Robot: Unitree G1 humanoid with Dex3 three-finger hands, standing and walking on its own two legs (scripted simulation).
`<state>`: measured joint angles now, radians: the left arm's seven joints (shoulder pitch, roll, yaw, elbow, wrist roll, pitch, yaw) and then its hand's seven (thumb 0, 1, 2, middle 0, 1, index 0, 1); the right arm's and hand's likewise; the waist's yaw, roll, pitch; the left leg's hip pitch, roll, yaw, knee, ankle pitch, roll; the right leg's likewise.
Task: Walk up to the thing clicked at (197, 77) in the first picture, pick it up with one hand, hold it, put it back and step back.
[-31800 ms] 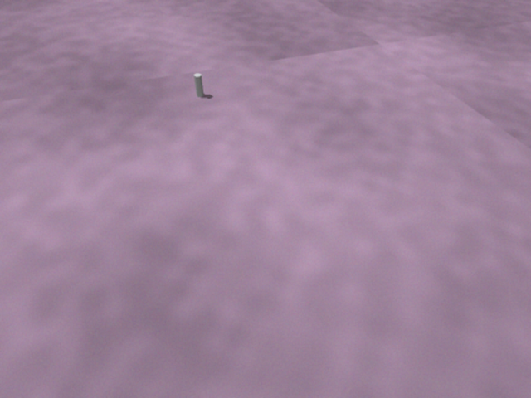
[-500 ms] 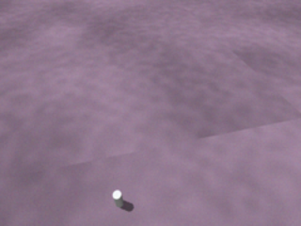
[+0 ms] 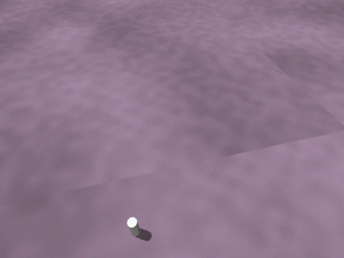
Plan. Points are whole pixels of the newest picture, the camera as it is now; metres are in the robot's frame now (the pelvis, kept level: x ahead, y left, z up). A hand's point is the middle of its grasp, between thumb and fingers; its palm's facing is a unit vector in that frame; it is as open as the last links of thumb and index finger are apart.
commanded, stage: stand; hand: left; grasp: from the side
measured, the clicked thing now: (133, 227) +0.42 +0.18 -0.71
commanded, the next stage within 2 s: step back in 0.60 s
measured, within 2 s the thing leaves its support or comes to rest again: neither
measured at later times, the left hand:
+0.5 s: hand out of the picture +0.08 +0.25 -0.16, palm faces +0.00 -0.94 -0.35, open 7.4 cm
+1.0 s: hand out of the picture +0.10 +0.32 -0.19, palm faces +0.00 -0.94 -0.35, open 7.4 cm
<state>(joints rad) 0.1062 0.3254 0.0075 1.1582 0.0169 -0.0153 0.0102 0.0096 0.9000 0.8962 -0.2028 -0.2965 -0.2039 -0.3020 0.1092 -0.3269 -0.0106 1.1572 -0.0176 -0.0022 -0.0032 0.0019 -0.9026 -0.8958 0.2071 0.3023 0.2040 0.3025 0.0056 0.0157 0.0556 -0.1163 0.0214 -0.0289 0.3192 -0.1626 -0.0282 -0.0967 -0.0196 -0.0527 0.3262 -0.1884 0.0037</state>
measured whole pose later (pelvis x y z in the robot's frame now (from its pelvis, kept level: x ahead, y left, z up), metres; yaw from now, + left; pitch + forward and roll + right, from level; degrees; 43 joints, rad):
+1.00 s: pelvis -0.05 +0.06 -0.02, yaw +1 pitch -1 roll -1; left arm 0.00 0.39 0.08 0.91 0.00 0.06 0.03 0.01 0.90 0.90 -0.20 -0.30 -0.20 -0.30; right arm 0.17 -0.34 -0.05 0.97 -0.03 0.03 0.00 0.00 -0.90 -0.90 0.21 0.30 0.20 0.30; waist -0.03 -0.05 0.21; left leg -0.27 -0.05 -0.02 0.63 -0.35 0.06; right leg -0.43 0.06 0.14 0.95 -0.54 -0.02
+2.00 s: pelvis -0.28 +0.09 -0.02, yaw -4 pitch -2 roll -1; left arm 0.19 0.41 0.11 0.82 0.02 0.08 0.00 0.01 0.90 0.90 -0.20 -0.30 -0.20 -0.30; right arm 0.11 -0.35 -0.04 0.81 -0.03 0.01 -0.02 0.00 -0.90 -0.90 0.21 0.30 0.21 0.30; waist 0.03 -0.05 0.19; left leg -0.33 0.04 0.00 0.59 -0.23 0.00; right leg -0.33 0.06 0.14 0.95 -0.50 0.03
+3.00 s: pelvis -0.62 +0.01 -0.02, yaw -3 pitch -1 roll +2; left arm 0.24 0.35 0.07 0.86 0.05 0.04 0.00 0.01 0.90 0.90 -0.21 -0.30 -0.21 -0.30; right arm 0.18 -0.42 -0.06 0.85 -0.01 0.05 -0.02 0.00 -0.90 -0.90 0.21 0.30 0.20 0.30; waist 0.04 0.03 0.11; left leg -0.49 -0.10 -0.14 1.12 -0.45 -0.01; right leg -0.33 -0.03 0.03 0.67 -0.32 -0.01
